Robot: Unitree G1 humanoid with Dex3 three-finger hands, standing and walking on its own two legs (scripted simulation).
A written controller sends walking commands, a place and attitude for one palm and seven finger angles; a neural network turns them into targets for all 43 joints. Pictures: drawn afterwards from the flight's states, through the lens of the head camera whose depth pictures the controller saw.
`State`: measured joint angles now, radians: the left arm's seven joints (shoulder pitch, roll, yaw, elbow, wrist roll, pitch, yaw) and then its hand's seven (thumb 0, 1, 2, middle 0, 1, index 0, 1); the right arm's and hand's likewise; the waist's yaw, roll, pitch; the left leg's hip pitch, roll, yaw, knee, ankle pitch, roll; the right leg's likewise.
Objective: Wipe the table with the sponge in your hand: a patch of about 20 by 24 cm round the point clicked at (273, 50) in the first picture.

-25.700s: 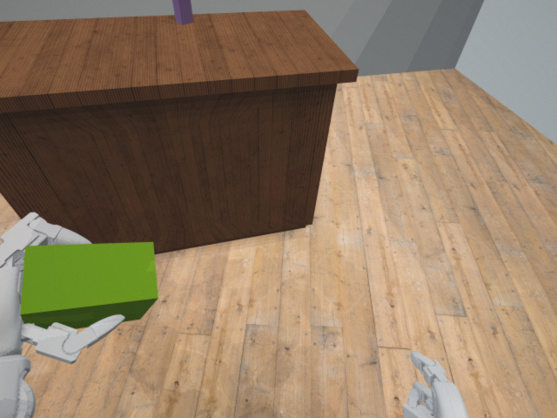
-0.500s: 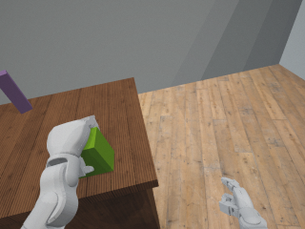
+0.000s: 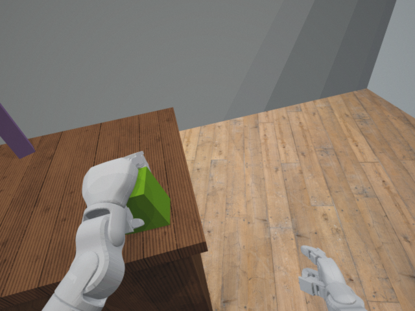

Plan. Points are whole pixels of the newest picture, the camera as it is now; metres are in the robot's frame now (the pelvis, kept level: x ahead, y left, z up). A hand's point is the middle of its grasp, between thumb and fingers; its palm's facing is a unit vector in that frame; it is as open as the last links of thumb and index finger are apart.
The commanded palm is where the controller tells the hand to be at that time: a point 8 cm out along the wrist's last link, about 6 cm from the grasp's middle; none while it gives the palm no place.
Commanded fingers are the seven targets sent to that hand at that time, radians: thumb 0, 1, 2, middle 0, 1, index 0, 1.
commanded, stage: wipe forward along the third lane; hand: left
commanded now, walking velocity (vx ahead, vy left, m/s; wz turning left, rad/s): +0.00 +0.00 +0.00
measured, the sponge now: (138, 207) +0.27 +0.19 +0.09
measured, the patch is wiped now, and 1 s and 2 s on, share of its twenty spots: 0.75 0.85 0.90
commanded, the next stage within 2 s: wipe back along the third lane in 1.46 s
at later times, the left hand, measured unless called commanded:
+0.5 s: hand (130, 179) +0.31 +0.21 +0.13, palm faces +0.10 -0.05 -0.99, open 10.4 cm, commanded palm +0.28 +0.22 +0.17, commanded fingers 0.00 0.10 1.30 -1.20 -1.60 -1.20 -1.60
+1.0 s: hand (128, 161) +0.36 +0.24 +0.13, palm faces +0.04 -0.01 -1.00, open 10.4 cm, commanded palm +0.33 +0.25 +0.16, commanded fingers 0.00 0.10 1.30 -1.20 -1.60 -1.20 -1.60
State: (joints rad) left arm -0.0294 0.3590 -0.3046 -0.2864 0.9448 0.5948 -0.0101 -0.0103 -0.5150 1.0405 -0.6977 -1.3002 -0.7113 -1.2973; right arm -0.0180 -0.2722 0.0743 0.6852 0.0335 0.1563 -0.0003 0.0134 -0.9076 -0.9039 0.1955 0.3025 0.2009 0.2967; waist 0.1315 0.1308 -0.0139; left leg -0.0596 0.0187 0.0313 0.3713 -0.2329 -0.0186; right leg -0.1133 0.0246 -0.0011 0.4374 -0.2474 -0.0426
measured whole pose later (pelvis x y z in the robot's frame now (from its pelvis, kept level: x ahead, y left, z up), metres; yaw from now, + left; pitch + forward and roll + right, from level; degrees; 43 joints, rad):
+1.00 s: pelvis +0.01 +0.00 +0.00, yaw +1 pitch +0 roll +1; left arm -0.44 0.40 -0.24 0.30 0.98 0.50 -0.04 0.00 -0.52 1.05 -0.70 -1.31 -0.71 -1.30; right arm 0.07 -0.29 0.07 0.74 0.05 0.10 -0.07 0.01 -0.91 -0.90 0.20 0.30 0.20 0.30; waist 0.07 0.09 -0.05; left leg -0.15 0.01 0.01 0.41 -0.25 -0.02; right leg -0.20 0.02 -0.02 0.48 -0.27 -0.04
